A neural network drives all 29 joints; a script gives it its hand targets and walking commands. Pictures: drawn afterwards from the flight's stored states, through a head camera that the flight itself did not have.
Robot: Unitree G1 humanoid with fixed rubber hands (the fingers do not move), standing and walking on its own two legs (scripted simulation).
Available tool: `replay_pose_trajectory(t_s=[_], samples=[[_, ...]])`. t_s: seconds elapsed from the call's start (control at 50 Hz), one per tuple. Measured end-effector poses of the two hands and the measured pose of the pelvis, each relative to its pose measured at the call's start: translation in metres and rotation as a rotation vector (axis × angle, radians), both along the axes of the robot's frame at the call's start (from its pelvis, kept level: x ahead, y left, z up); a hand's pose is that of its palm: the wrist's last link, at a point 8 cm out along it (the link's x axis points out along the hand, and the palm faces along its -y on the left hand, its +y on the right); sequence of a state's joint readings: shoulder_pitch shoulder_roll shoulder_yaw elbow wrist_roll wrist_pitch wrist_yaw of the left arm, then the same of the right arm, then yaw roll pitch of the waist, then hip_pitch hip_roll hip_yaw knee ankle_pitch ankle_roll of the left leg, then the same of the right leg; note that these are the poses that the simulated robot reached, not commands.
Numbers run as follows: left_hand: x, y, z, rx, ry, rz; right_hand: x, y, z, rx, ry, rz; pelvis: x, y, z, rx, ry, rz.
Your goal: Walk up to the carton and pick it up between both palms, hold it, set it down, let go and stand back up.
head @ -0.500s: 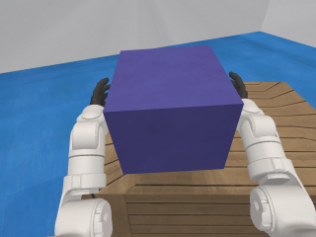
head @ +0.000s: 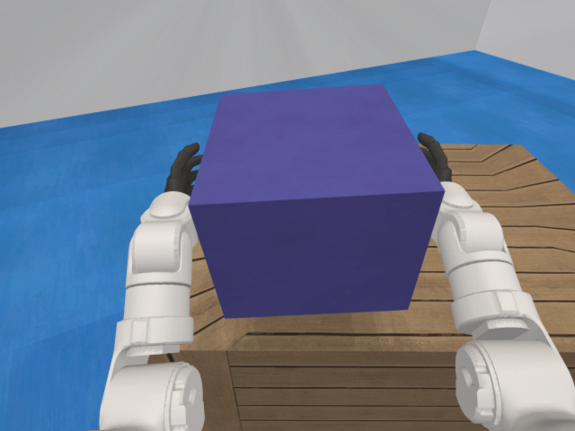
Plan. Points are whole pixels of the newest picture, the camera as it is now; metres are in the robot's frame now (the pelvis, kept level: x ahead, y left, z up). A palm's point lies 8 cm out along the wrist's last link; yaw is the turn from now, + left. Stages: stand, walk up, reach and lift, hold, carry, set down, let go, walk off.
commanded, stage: hold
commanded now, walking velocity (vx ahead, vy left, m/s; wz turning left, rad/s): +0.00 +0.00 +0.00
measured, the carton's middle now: (308, 194) +0.40 -0.01 +0.17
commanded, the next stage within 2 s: none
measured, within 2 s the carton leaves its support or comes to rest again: neither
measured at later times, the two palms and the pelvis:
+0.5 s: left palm (178, 198) +0.35 +0.17 +0.20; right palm (434, 186) +0.37 -0.18 +0.21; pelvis +0.00 +0.00 +0.00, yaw +0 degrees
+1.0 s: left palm (178, 194) +0.35 +0.17 +0.21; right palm (438, 185) +0.37 -0.18 +0.21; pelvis +0.00 +0.00 +0.00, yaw +0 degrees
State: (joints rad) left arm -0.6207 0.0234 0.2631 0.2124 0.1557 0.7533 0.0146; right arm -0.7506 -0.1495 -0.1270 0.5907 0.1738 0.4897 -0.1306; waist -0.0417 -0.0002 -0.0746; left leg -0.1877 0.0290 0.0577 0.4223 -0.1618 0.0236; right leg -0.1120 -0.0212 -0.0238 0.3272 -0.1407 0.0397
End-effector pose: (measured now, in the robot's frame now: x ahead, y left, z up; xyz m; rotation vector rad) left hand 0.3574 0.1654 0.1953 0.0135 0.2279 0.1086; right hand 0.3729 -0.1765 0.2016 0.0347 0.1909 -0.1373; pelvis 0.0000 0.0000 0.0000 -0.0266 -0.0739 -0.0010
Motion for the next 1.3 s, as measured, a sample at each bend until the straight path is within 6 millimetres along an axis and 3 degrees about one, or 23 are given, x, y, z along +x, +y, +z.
replay_pose_trajectory(t_s=[0.32,0.62,0.96,1.3], samples=[[-0.007,0.000,0.012,-0.001,-0.035,-0.003,-0.008,0.000,0.012,-0.002,-0.034,-0.003,-0.001,0.000,0.000,0.000,-0.001,0.000],[0.001,0.001,-0.002,-0.001,0.006,0.002,0.002,0.001,0.000,0.000,0.007,0.003,0.000,0.000,0.000,0.000,0.000,0.000],[-0.005,0.000,0.012,0.000,-0.034,-0.005,-0.007,-0.001,0.012,-0.002,-0.034,-0.005,0.001,0.000,0.000,0.000,0.001,0.000],[0.002,0.000,-0.003,-0.002,0.011,-0.001,0.001,0.000,-0.003,-0.001,0.011,-0.002,0.000,0.000,0.000,0.000,0.000,-0.001]])
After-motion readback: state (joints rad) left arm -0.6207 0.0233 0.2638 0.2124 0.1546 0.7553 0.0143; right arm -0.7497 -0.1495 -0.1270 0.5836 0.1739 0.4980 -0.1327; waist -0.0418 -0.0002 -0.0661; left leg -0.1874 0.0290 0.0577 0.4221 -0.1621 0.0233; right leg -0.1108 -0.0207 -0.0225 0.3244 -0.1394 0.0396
